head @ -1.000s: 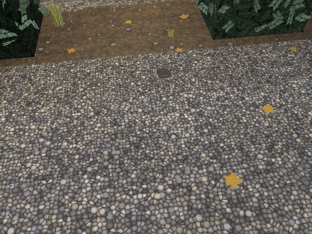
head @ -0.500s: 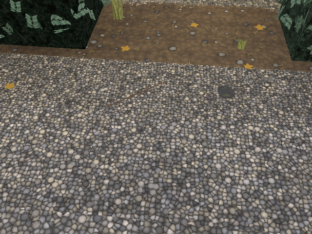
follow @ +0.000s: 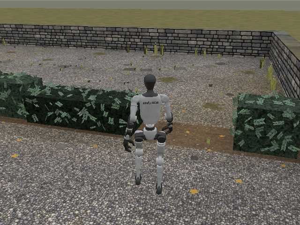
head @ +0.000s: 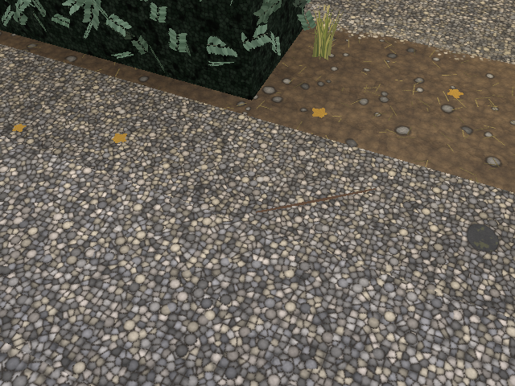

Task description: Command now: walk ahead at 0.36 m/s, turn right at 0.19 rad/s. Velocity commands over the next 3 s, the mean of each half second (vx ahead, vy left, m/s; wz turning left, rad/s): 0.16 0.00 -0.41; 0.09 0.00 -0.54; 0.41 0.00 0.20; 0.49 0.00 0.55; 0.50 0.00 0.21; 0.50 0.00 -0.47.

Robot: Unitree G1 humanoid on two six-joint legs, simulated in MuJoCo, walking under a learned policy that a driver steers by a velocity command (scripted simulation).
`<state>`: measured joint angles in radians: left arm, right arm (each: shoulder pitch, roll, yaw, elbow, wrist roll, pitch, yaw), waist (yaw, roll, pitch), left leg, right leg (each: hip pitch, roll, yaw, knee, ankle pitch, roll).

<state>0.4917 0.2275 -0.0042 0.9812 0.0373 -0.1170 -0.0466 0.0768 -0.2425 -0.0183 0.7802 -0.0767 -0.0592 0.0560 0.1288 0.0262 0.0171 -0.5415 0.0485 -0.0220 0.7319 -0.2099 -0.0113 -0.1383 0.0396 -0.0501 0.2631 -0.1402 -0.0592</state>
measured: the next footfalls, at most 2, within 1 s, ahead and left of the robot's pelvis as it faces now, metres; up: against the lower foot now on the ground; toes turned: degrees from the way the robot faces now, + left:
left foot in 0.12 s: +0.16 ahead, +0.12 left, +0.00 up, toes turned -2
right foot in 0.54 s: +0.14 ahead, -0.12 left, +0.00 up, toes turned -22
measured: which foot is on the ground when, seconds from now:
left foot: up 0.00-0.10, down 0.12-0.54, up 0.56-1.00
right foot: down 0.00-0.12, up 0.14-0.52, down 0.54-1.00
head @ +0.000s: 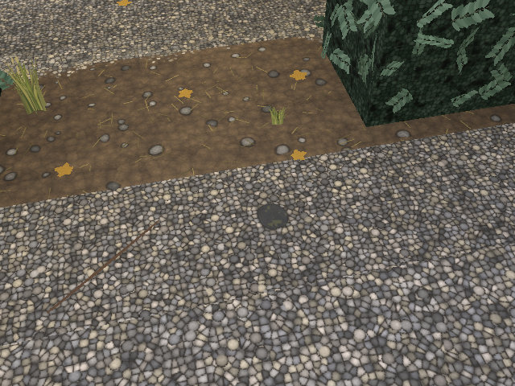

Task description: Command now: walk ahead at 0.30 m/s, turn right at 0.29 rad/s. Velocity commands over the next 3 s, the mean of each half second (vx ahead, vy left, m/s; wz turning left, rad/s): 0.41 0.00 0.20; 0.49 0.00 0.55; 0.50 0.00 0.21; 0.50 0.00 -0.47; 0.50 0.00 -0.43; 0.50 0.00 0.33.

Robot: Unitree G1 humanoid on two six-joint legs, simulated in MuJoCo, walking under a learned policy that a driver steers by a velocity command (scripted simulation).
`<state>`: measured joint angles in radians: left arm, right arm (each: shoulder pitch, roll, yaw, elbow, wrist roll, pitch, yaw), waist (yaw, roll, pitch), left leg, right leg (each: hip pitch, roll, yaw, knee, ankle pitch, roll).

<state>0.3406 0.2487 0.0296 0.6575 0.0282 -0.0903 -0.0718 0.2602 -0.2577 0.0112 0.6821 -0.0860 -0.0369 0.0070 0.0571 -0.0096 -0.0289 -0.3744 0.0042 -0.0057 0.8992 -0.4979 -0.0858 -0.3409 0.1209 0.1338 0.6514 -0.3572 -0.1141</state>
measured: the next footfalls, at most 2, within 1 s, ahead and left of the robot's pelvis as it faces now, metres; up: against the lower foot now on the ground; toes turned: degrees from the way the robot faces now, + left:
left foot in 0.06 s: -0.03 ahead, +0.11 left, +0.00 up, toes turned +1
right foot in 0.50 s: +0.33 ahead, -0.10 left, -0.19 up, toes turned +5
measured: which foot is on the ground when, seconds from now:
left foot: up 0.00-0.04, down 0.06-0.52, up 0.54-0.96, down 0.98-1.00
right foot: down 0.00-0.08, up 0.10-0.48, down 0.50-1.00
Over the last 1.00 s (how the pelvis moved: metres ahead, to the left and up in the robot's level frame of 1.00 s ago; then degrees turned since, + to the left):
0.16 -0.05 -0.02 -32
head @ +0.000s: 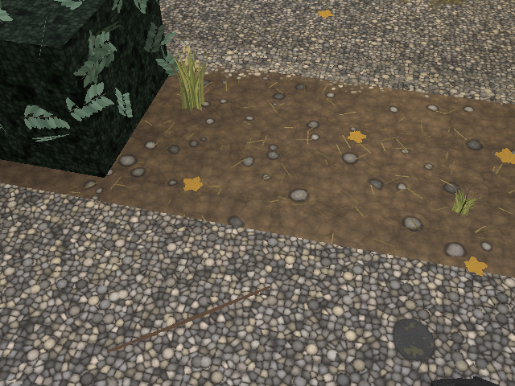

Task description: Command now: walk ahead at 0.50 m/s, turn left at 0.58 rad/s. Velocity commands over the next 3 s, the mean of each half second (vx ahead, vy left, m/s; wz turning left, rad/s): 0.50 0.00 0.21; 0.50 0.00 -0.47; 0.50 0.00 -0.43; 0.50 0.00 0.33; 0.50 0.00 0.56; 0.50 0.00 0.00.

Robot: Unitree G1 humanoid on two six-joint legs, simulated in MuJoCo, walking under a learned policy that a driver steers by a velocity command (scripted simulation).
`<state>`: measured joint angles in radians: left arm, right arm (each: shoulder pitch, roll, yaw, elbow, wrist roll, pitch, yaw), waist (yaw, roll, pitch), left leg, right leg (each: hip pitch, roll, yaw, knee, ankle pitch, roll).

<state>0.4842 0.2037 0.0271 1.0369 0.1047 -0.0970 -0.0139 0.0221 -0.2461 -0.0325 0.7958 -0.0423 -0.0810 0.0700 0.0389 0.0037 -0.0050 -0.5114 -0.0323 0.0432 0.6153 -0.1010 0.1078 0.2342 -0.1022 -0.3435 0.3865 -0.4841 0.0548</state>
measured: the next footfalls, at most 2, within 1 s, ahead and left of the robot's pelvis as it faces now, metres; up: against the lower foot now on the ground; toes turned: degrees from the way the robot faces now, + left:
right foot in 0.64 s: +0.60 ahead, -0.16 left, -0.19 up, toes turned -4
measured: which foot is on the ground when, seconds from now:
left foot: down 0.00-0.62, up 0.64-1.00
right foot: down 0.00-0.02, up 0.04-0.62, down 0.64-1.00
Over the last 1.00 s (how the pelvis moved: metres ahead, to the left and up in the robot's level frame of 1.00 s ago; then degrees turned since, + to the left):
0.47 0.10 -0.20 27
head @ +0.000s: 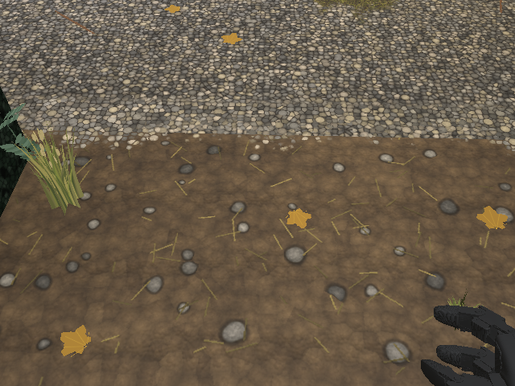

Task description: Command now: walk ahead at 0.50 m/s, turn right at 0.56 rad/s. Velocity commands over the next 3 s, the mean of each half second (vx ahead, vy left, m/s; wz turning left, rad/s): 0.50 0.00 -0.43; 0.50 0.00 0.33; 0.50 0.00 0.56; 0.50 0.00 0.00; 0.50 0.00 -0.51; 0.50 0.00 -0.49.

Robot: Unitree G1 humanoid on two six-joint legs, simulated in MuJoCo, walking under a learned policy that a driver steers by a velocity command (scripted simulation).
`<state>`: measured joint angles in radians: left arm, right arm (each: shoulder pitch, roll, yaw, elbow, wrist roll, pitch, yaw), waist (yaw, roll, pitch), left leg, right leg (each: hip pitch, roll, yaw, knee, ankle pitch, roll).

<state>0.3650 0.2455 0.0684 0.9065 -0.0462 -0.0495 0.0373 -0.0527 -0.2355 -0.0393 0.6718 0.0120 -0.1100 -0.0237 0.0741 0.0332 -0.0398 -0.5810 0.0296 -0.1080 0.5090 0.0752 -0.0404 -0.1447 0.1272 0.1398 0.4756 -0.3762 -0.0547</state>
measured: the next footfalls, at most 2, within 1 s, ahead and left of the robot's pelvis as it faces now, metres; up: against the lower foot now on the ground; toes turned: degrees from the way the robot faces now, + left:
left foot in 0.02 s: +0.20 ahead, +0.13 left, +0.00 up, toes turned -4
right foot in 0.50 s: +0.39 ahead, -0.18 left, +0.00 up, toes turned -14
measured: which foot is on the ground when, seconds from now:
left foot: up 0.00-0.00, down 0.02-0.50, up 0.52-1.00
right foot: down 0.00-0.04, up 0.06-0.48, down 0.50-1.00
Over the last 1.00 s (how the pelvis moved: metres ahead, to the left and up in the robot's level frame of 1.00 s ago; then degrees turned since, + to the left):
0.67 -0.06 -0.17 -14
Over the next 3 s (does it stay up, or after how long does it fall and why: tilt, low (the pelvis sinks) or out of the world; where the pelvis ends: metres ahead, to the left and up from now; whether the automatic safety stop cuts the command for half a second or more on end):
stays up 1.60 0.07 -0.01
